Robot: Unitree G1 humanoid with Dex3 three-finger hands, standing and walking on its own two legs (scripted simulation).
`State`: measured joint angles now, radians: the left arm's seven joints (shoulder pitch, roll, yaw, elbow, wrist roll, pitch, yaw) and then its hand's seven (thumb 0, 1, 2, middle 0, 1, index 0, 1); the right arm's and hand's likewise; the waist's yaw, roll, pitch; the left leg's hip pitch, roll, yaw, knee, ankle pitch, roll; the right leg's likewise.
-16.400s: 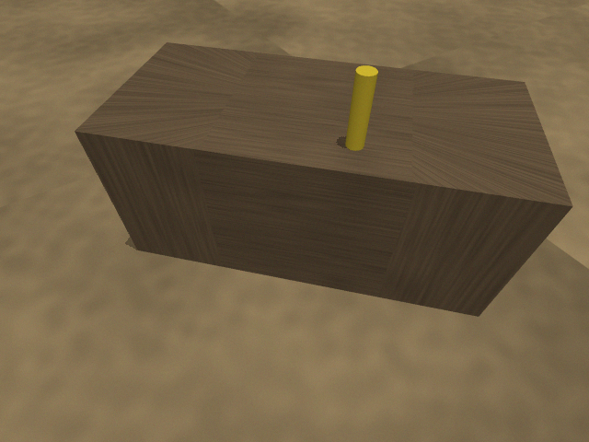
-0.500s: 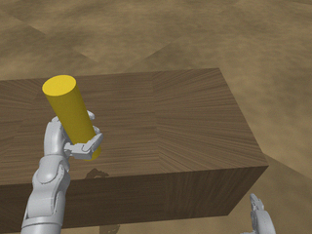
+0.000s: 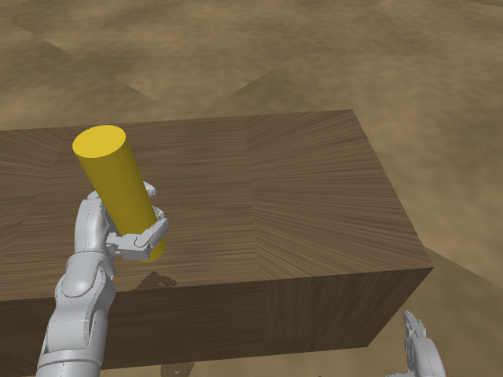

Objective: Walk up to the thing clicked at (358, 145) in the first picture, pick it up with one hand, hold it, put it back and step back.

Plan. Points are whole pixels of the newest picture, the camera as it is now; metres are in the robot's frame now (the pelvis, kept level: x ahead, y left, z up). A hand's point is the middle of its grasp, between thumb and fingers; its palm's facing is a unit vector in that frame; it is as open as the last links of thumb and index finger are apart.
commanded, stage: hold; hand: left
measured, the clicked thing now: (129, 204) +0.32 +0.17 +0.15
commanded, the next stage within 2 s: crouch in 0.64 s
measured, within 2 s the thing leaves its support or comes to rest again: neither
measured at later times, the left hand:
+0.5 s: hand (147, 218) +0.33 +0.15 +0.11, palm faces +0.06 -1.00 -0.01, open 7.9 cm
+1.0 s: hand (150, 218) +0.34 +0.16 +0.10, palm faces +0.09 -1.00 +0.02, open 7.9 cm
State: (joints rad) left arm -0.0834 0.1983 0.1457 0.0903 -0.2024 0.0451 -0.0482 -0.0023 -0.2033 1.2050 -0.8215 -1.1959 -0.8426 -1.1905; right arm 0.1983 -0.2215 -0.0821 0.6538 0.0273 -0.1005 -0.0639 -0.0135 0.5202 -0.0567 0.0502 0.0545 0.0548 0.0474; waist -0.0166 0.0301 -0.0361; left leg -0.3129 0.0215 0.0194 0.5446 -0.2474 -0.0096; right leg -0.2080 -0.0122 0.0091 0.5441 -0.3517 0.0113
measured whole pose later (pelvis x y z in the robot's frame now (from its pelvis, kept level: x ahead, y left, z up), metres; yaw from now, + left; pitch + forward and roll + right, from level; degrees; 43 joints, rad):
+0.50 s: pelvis +0.00 +0.00 +0.00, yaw +0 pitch +1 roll +0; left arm -0.09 0.19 0.14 0.11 -0.20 0.06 -0.05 0.00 -0.21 1.21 -0.83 -1.19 -0.85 -1.19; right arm 0.19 -0.22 -0.08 0.67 0.03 -0.09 -0.06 -0.01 0.52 -0.06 0.05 0.05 0.06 0.05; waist -0.02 0.04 -0.03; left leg -0.29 0.02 0.02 0.53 -0.24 -0.01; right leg -0.19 -0.01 0.01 0.53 -0.35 0.01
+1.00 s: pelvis +0.00 +0.00 +0.00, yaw +0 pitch +1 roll +0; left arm -0.17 0.18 0.16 0.22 -0.20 0.04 -0.03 0.00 -0.21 1.21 -0.83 -1.18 -0.85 -1.18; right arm 0.16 -0.20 -0.07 0.69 0.02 -0.10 -0.06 -0.01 0.55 -0.05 0.05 0.06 0.06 0.05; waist -0.02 0.03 -0.02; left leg -0.31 0.02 0.02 0.52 -0.23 -0.01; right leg -0.21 -0.01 0.00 0.53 -0.34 0.01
